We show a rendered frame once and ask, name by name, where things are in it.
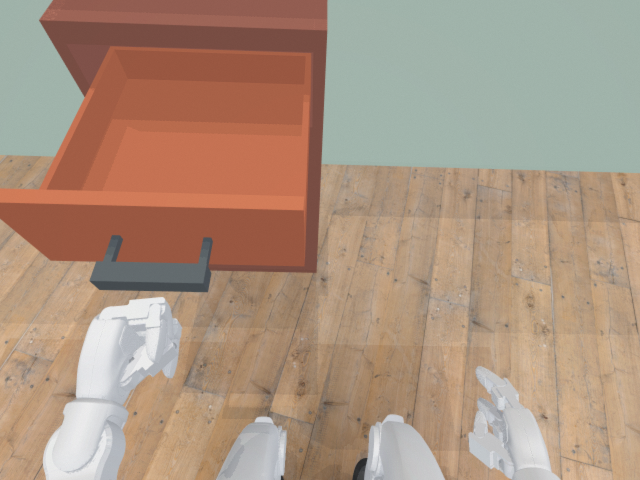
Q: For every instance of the left robot forearm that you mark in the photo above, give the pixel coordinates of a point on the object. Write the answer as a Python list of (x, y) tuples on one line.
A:
[(90, 443)]

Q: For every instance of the right robot thigh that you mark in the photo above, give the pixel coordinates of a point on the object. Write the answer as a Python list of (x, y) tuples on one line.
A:
[(398, 452)]

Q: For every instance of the robot right hand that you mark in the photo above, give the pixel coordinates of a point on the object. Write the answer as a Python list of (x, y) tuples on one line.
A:
[(518, 442)]

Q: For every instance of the handle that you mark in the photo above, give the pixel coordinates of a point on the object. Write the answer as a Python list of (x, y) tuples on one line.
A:
[(148, 276)]

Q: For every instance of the cabinet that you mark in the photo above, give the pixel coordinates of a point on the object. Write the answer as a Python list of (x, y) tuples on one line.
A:
[(82, 32)]

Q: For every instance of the robot thigh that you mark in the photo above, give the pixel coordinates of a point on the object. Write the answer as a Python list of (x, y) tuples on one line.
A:
[(398, 452), (257, 454)]

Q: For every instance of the robot left hand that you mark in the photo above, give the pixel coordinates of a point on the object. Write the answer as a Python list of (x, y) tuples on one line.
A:
[(143, 329)]

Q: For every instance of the drawer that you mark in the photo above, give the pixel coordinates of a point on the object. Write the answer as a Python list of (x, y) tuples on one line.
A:
[(172, 145)]

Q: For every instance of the left robot thigh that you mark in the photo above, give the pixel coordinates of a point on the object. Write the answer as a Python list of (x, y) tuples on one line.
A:
[(257, 454)]

